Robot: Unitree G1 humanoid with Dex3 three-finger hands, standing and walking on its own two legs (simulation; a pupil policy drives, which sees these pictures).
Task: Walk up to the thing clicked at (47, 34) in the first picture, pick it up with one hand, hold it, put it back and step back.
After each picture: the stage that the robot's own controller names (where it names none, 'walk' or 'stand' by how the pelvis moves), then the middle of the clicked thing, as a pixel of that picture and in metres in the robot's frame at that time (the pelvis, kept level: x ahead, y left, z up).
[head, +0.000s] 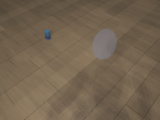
stand; (47, 35) +1.55 +0.46 -0.72
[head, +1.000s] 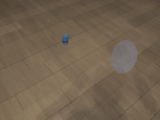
walk; (65, 39) +1.45 +0.22 -0.70
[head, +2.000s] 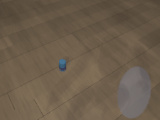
walk; (62, 65) +0.97 +0.18 -0.70
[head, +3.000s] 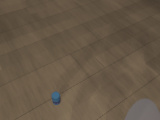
walk; (56, 98) +0.62 +0.20 -0.70
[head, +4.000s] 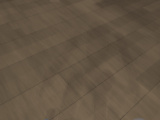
walk; out of the picture +0.45 +0.18 -0.72
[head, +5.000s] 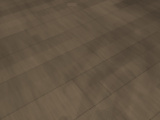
stand; out of the picture +0.39 +0.21 -0.72
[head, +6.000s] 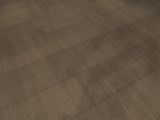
stand; out of the picture +0.36 +0.19 -0.71
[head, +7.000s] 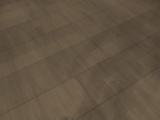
stand; out of the picture +0.31 +0.21 -0.71
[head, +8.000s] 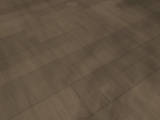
stand; out of the picture +0.30 +0.23 -0.72
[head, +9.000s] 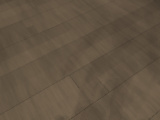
stand; out of the picture +0.31 +0.24 -0.71
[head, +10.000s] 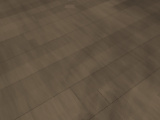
stand; out of the picture +0.29 +0.23 -0.72
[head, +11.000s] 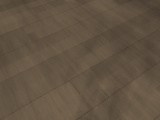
stand; out of the picture +0.32 +0.23 -0.72
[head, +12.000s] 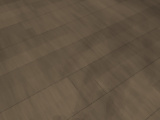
stand; out of the picture +0.34 +0.23 -0.71
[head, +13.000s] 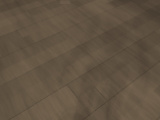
stand; out of the picture +0.28 +0.22 -0.72
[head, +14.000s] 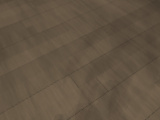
stand; out of the picture +0.33 +0.24 -0.72
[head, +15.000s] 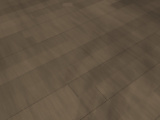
stand; out of the picture +0.31 +0.24 -0.72
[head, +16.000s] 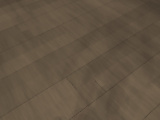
stand; out of the picture +0.32 +0.24 -0.72
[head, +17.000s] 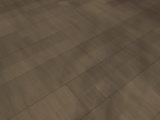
stand; out of the picture +0.29 +0.23 -0.72
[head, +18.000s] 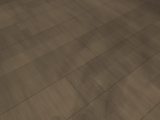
stand; out of the picture +0.32 +0.24 -0.71
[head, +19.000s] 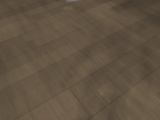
stand; out of the picture +0.29 +0.23 -0.72
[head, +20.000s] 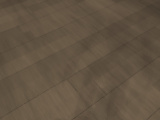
stand; out of the picture +0.32 +0.24 -0.72
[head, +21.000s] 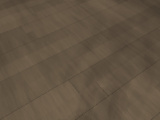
stand; out of the picture +0.31 +0.23 -0.72
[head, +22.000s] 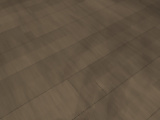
stand; out of the picture +0.32 +0.24 -0.72
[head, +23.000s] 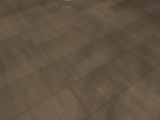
stand; out of the picture +0.30 +0.23 -0.72
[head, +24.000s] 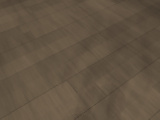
stand; out of the picture +0.31 +0.23 -0.72
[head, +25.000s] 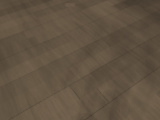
stand; out of the picture +0.30 +0.23 -0.72
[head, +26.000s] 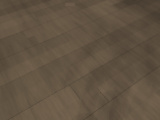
stand; out of the picture +0.30 +0.23 -0.72
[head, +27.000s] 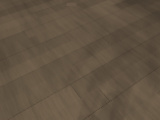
go down; out of the picture +0.31 +0.23 -0.72
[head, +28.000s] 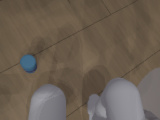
go down; (29, 64) +0.44 +0.19 -0.36
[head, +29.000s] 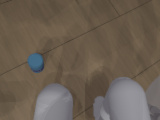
approach; (36, 63) +0.44 +0.17 -0.33
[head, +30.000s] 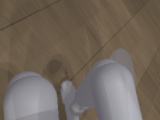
close in; out of the picture +0.46 +0.20 -0.24
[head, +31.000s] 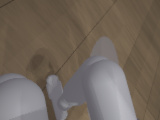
close; out of the picture +0.44 +0.22 -0.24
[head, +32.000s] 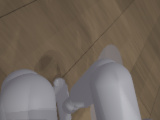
lift; out of the picture +0.40 +0.22 -0.24
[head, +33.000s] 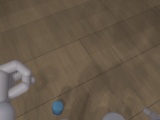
lift; (57, 108) +0.36 +0.15 -0.53
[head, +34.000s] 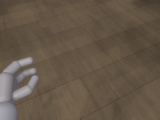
go down; out of the picture +0.32 +0.17 -0.67
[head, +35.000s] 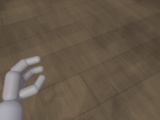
stand; out of the picture +0.33 +0.17 -0.67
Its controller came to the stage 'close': yes
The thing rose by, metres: 0.01
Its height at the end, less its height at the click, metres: +0.00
